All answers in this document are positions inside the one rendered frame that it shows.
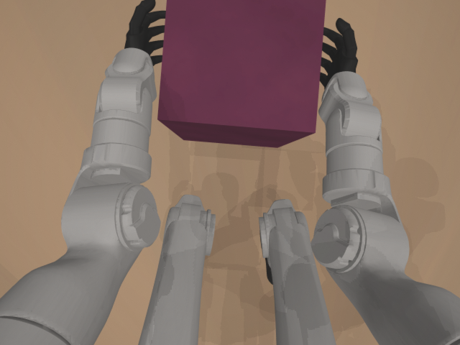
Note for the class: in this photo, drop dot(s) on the robot left upper arm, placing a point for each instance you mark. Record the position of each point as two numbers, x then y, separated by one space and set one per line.
67 302

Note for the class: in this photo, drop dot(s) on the robot right forearm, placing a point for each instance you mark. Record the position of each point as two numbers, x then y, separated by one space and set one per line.
354 165

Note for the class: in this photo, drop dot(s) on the right robot hand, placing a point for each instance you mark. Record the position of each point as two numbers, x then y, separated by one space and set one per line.
343 56

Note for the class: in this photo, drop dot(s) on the left robot shin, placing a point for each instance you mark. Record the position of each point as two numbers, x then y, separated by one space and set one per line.
174 212

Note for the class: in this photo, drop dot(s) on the robot left forearm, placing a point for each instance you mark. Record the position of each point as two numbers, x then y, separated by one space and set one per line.
122 124

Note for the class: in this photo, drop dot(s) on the robot right thigh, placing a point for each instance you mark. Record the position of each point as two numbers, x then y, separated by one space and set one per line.
301 315

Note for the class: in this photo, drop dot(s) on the left robot hand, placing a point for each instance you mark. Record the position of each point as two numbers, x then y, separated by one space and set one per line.
139 34

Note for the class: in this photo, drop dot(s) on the carton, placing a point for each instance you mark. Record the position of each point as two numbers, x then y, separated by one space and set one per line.
241 71

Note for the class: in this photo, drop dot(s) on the robot right upper arm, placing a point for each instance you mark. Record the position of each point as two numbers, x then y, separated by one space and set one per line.
366 253

